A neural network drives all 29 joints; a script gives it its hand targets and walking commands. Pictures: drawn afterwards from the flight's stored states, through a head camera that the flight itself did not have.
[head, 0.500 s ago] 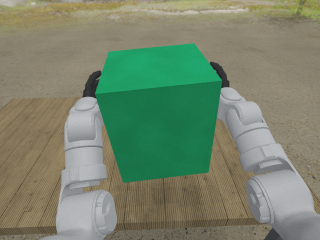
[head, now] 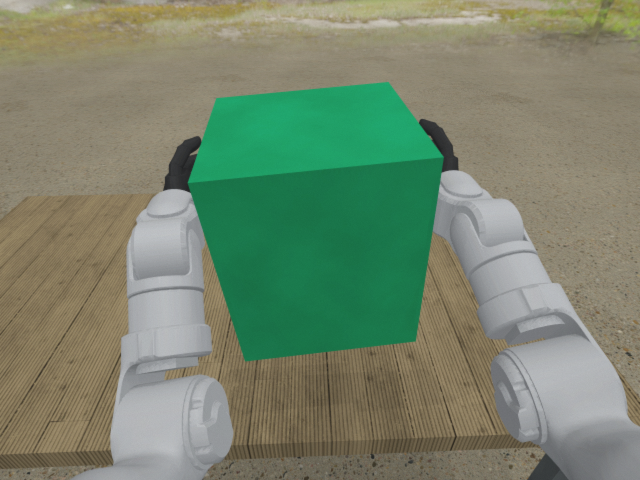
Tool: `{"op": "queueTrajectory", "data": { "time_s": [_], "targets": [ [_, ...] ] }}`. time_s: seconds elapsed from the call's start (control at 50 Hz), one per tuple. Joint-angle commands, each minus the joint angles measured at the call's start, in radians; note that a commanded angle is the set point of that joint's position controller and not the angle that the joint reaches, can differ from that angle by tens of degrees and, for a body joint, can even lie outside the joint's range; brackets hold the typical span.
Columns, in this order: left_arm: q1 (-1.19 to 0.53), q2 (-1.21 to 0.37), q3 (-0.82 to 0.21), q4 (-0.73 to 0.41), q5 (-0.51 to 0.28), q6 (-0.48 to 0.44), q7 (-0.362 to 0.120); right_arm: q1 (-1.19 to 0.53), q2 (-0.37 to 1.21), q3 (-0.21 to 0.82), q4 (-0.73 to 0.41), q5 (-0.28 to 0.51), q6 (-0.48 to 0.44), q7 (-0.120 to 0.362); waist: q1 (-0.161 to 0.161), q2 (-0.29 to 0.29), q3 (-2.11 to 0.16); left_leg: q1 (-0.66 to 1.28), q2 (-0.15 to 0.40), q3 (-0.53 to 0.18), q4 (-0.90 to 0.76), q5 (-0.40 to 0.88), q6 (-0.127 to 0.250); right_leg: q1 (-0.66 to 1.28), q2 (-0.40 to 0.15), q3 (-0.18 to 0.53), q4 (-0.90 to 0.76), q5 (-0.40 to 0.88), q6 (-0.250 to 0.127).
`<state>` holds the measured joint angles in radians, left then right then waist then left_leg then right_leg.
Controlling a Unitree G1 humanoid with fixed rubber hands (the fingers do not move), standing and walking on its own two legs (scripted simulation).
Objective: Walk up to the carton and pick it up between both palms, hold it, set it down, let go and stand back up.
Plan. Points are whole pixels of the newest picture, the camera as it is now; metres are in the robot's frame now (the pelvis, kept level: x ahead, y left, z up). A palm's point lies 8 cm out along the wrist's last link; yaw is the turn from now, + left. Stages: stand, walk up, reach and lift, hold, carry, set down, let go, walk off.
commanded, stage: set down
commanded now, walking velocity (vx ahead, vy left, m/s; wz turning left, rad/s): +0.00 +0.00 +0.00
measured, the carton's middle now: (317, 221) +0.36 +0.00 +0.22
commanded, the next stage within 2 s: none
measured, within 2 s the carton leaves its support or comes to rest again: neither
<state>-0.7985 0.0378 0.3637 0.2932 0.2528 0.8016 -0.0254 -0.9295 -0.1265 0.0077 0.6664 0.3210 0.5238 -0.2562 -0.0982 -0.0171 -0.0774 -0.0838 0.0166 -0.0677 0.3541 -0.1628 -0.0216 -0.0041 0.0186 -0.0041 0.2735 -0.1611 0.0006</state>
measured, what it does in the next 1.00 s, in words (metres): stands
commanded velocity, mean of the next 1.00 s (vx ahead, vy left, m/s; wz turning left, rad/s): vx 0.00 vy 0.00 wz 0.00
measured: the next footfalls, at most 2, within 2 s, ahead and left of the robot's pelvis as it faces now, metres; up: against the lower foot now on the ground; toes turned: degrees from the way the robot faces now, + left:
none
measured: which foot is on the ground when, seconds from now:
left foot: down 0.00-1.00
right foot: down 0.00-1.00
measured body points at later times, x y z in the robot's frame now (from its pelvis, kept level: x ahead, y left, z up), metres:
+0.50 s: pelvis -0.01 +0.00 +0.00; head -0.05 +0.04 +0.45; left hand +0.39 +0.15 +0.20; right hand +0.37 -0.15 +0.19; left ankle +0.03 +0.13 -0.75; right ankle +0.00 -0.12 -0.75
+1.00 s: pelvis +0.00 +0.01 +0.00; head -0.03 +0.04 +0.45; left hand +0.40 +0.15 +0.17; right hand +0.38 -0.16 +0.16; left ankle +0.03 +0.13 -0.75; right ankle +0.00 -0.12 -0.75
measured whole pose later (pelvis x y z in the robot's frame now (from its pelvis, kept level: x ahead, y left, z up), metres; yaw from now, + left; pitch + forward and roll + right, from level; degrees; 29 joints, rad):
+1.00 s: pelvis +0.00 +0.01 +0.00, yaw +0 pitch -9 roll -1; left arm -0.65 -0.03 0.32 0.33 0.33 0.47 -0.05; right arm -0.65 -0.01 -0.11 0.67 0.07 0.07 -0.17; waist -0.10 -0.07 0.08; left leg -0.02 0.00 -0.05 0.33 -0.16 0.00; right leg 0.06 0.00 -0.02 0.25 -0.16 0.01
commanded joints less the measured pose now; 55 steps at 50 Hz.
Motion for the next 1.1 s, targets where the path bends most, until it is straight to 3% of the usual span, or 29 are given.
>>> {"op": "queueTrajectory", "data": {
  "time_s": [0.0, 0.06, 0.14, 0.24, 0.32, 0.42, 0.54, 0.6, 0.76, 0.9, 1.08],
  "targets": [
    [-0.762, -0.579, -0.476, -0.135, -0.189, -0.099, -0.147, -0.745, 0.684, 0.259, -0.324, 0.121, -0.046, 0.117, -0.021, 0.054, -0.362, 0.149, -0.066, 0.042, -0.012, 0.240, -0.020, 0.049, 0.054, -0.027, -0.018, 0.203, 0.056],
    [-0.764, -0.558, -0.440, -0.101, -0.162, -0.146, -0.156, -0.727, 0.673, 0.222, -0.291, 0.068, -0.097, 0.123, -0.026, 0.045, -0.357, 0.170, -0.068, 0.049, -0.017, 0.237, -0.019, 0.057, 0.048, -0.039, -0.020, 0.202, 0.058],
    [-0.698, -0.505, -0.346, -0.010, -0.069, -0.217, -0.194, -0.656, 0.632, 0.130, -0.188, -0.064, -0.207, 0.138, -0.033, 0.032, -0.276, 0.181, -0.070, 0.073, -0.053, 0.185, -0.003, 0.088, 0.030, -0.062, -0.036, 0.162, 0.053],
    [-0.564, -0.474, -0.255, 0.049, 0.029, -0.254, -0.237, -0.557, 0.575, 0.066, -0.140, -0.185, -0.336, 0.175, -0.011, 0.008, -0.161, 0.171, -0.058, 0.110, -0.084, 0.186, 0.011, 0.120, 0.025, -0.089, -0.052, 0.103, 0.038],
    [-0.513, -0.495, -0.298, 0.012, 0.032, -0.275, -0.234, -0.542, 0.568, 0.112, -0.224, -0.200, -0.428, 0.186, 0.000, 0.013, -0.198, 0.214, -0.056, 0.127, -0.053, 0.293, 0.006, 0.133, 0.031, -0.107, -0.048, 0.160, 0.033],
    [-0.517, -0.549, -0.413, -0.033, -0.016, -0.310, -0.198, -0.575, 0.568, 0.160, -0.323, -0.213, -0.508, 0.188, -0.009, 0.029, -0.272, 0.236, -0.051, 0.123, -0.032, 0.297, -0.002, 0.108, 0.030, -0.118, -0.043, 0.165, 0.029],
    [-0.541, -0.594, -0.487, -0.035, -0.060, -0.347, -0.152, -0.588, 0.587, 0.172, -0.325, -0.223, -0.537, 0.196, -0.001, 0.048, -0.355, 0.235, -0.044, 0.114, -0.028, 0.234, -0.007, 0.077, 0.023, -0.119, -0.033, 0.146, 0.029],
    [-0.522, -0.590, -0.470, -0.013, -0.047, -0.349, -0.149, -0.539, 0.587, 0.144, -0.264, -0.239, -0.529, 0.197, -0.006, 0.041, -0.319, 0.216, -0.043, 0.116, -0.044, 0.183, -0.005, 0.073, 0.017, -0.117, -0.036, 0.131, 0.035],
    [-0.443, -0.571, -0.406, 0.030, -0.006, -0.347, -0.167, -0.447, 0.578, 0.126, -0.197, -0.248, -0.514, 0.203, 0.001, 0.020, -0.235, 0.204, -0.048, 0.122, -0.052, 0.212, -0.007, 0.100, 0.021, -0.116, -0.038, 0.161, 0.042],
    [-0.403, -0.598, -0.478, -0.045, -0.032, -0.366, -0.166, -0.420, 0.590, 0.188, -0.298, -0.224, -0.542, 0.197, -0.008, 0.038, -0.303, 0.255, -0.049, 0.114, -0.005, 0.358, -0.030, 0.114, 0.035, -0.124, -0.022, 0.276, 0.038],
    [-0.404, -0.612, -0.512, -0.039, -0.056, -0.400, -0.155, -0.390, 0.615, 0.215, -0.312, -0.236, -0.543, 0.195, -0.006, 0.032, -0.303, 0.226, -0.048, 0.108, -0.017, 0.292, -0.023, 0.085, 0.025, -0.113, -0.023, 0.261, 0.043]
  ]
}}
